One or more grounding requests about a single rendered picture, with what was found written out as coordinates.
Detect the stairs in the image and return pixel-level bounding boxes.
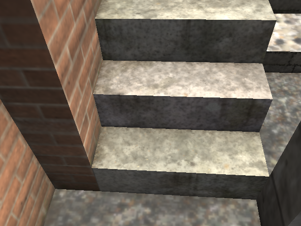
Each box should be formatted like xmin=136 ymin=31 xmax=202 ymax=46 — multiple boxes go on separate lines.
xmin=91 ymin=0 xmax=277 ymax=200

